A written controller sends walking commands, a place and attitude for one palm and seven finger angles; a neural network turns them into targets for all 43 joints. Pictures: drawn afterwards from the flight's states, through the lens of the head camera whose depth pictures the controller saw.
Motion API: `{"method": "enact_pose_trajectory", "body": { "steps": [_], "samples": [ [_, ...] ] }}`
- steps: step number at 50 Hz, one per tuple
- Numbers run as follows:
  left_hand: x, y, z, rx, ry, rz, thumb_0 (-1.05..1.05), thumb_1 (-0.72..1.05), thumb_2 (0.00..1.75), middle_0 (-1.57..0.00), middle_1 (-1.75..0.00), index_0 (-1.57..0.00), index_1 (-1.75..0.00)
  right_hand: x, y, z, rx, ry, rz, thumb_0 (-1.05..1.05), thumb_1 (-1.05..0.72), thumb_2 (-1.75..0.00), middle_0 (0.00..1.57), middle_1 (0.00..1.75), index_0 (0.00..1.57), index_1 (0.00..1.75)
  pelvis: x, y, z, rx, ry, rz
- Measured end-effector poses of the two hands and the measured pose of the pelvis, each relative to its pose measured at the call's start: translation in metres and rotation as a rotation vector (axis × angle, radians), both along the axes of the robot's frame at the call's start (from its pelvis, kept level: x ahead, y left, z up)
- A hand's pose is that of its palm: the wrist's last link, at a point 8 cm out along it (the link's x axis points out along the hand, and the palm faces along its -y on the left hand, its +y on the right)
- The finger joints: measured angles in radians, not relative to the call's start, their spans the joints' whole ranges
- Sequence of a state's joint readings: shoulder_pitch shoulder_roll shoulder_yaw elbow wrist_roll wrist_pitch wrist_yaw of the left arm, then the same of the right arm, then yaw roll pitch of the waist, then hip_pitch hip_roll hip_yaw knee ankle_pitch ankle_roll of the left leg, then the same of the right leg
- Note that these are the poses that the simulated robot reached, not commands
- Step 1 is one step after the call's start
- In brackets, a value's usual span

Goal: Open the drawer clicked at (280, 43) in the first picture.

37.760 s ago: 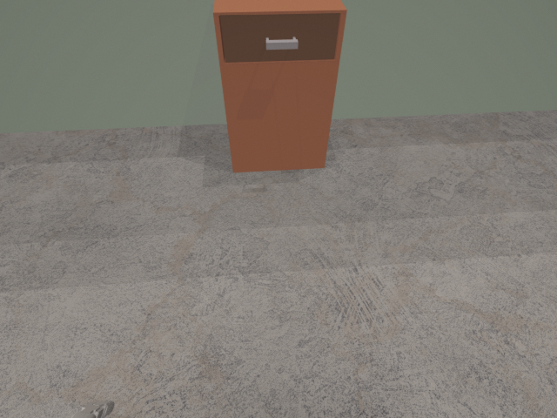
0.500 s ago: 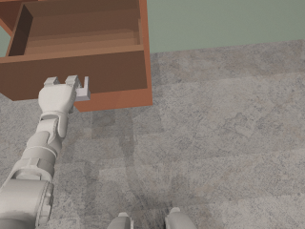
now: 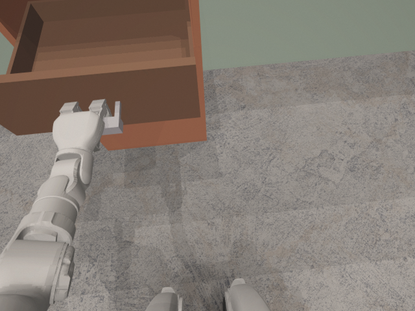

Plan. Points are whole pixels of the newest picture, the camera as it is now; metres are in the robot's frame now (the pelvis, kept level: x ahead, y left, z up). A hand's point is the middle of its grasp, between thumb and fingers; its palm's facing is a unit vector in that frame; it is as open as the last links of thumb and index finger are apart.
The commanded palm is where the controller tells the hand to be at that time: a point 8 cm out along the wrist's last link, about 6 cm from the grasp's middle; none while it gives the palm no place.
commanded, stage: pull the drawer open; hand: left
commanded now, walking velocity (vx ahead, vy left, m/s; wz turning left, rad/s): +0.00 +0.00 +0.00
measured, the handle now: (92, 118) +0.51 +0.22 -0.01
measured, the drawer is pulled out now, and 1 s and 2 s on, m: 0.25 0.30 0.27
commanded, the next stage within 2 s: none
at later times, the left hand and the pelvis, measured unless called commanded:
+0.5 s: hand (92, 150) +0.44 +0.22 -0.03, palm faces -0.07 -0.03 -1.00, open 5.9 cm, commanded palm +0.42 +0.22 +0.03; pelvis -0.03 +0.02 +0.00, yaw +0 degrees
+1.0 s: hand (90, 164) +0.41 +0.22 -0.03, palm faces -0.03 -0.03 -1.00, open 5.9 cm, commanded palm +0.37 +0.22 +0.03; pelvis -0.06 +0.05 -0.01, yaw -1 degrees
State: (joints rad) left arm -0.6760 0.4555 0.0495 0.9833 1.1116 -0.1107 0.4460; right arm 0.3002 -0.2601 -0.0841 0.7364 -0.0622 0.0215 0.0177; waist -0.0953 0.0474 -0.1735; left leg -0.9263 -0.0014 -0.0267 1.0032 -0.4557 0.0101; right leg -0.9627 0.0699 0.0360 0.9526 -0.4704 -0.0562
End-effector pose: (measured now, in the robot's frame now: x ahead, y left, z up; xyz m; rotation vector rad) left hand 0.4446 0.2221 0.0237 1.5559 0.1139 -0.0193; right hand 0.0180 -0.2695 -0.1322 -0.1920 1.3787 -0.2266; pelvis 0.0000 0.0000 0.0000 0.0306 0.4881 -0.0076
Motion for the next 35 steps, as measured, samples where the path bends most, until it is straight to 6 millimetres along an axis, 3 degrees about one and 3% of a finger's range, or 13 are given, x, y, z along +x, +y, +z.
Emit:
{"method": "enact_pose_trajectory", "body": {
  "steps": [20, 35],
  "samples": [
    [-0.013, 0.000, 0.000, -0.008, -0.010, -0.010, 0.02, 0.67, 0.80, -0.35, -1.35, -0.39, -1.35, -0.023, 0.021, 0.003, -0.009, -0.003, -0.013, 0.00, -0.90, -0.90, 0.20, 0.30, 0.21, 0.30, -0.019, 0.017, -0.001, -0.028, -0.023, 0.014],
    [-0.035, 0.000, -0.001, -0.022, -0.030, -0.029, 0.02, 0.68, 0.80, -0.34, -1.35, -0.39, -1.35, -0.048, 0.039, 0.006, -0.029, -0.026, -0.022, 0.00, -0.90, -0.90, 0.20, 0.30, 0.21, 0.30, -0.046, 0.036, -0.005, -0.045, -0.051, 0.016]
  ]
}}
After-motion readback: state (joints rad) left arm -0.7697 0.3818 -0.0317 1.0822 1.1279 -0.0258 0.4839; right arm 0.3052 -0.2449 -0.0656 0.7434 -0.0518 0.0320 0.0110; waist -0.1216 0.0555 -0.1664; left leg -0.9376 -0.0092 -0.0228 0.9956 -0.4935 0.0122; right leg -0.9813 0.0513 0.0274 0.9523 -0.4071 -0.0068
